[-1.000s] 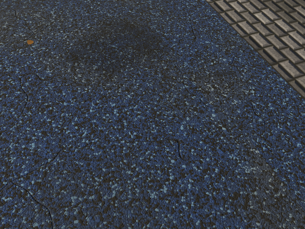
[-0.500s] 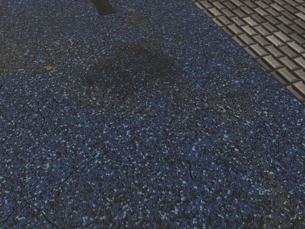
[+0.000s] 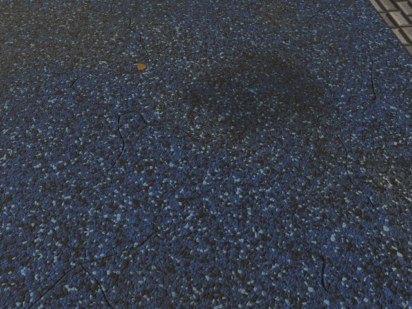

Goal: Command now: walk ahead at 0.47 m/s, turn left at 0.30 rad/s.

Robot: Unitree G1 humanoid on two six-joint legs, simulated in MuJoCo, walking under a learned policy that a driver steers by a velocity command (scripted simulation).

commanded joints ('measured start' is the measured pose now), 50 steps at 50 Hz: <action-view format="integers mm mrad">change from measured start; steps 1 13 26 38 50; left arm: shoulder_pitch -163 224 365 345 160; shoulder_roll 37 89 143 157 110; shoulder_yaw -4 47 70 102 72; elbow -112 23 37 -20 -113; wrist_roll -9 -28 -25 -5 -23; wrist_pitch -16 -35 21 85 130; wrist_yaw -5 21 47 60 -4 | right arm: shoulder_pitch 79 -130 -368 -269 -219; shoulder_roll -143 -152 -121 -171 -214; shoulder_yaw -27 -17 9 4 -23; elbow -8 -93 -229 -267 -268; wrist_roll -2 -32 -10 4 -26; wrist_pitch -12 -33 57 49 50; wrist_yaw -10 -10 -22 -51 -36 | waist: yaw -33 62 87 91 40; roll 117 57 -53 106 189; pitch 64 -41 -92 -90 -66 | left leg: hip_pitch -47 -575 -539 -124 -124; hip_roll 231 125 108 481 405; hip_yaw -96 68 114 -235 71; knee -55 1076 625 104 78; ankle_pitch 548 -64 67 604 373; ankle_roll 74 -73 -161 132 109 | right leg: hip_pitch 28 585 503 157 172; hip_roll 43 -185 -57 151 70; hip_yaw -79 389 315 112 19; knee -134 -444 -386 399 207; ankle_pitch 99 527 569 -513 -351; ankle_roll -23 -352 -214 -25 24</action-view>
